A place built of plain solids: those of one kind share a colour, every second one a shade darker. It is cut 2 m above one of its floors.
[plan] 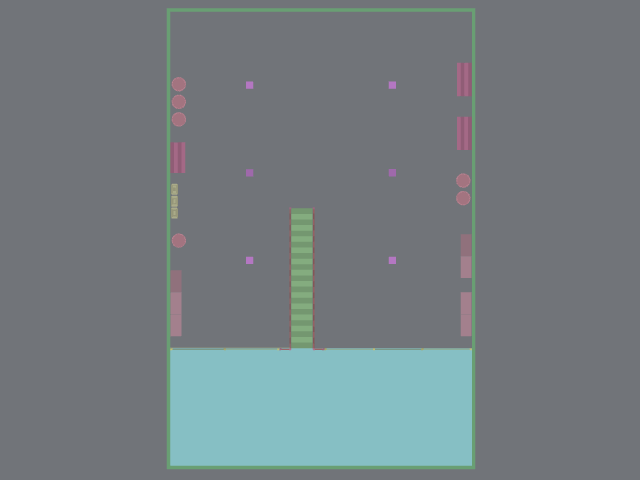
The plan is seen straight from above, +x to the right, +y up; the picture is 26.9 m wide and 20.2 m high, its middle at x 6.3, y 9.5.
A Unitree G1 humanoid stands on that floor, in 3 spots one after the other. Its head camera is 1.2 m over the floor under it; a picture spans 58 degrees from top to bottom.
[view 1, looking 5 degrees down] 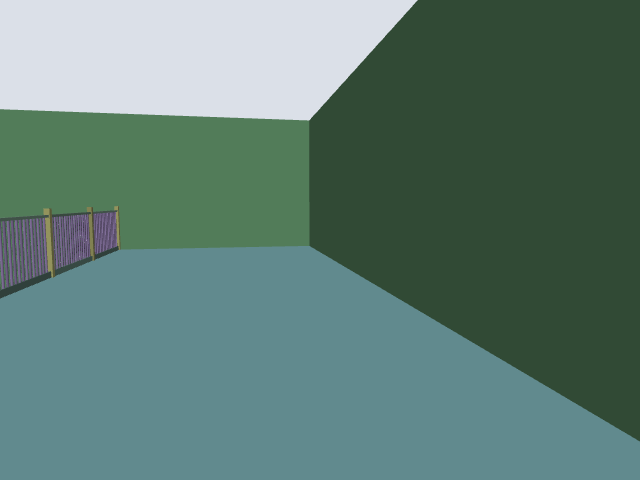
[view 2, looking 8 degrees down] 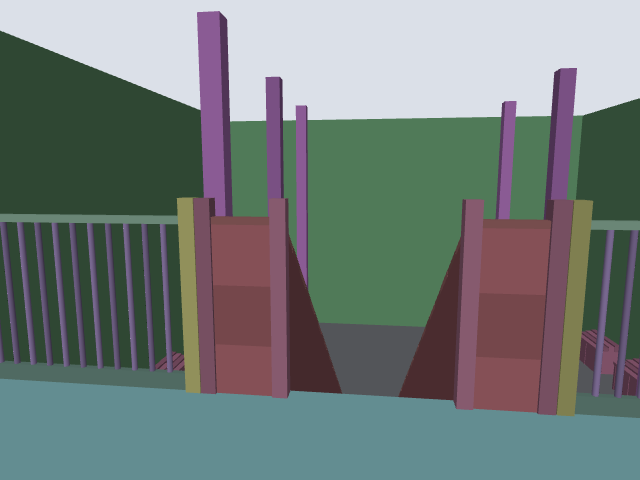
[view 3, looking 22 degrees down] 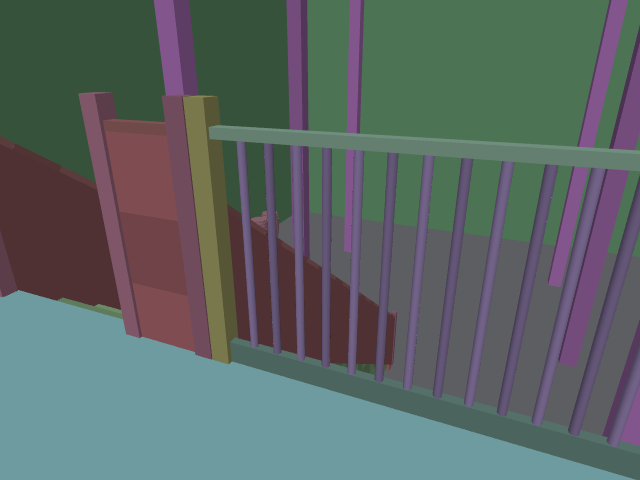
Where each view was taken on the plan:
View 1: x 1.00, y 1.98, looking -11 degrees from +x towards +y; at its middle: wall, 10.40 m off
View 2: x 5.54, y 2.65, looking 97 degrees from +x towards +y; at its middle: wall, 16.74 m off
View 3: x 7.54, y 3.60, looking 113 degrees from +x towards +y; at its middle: ground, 15.07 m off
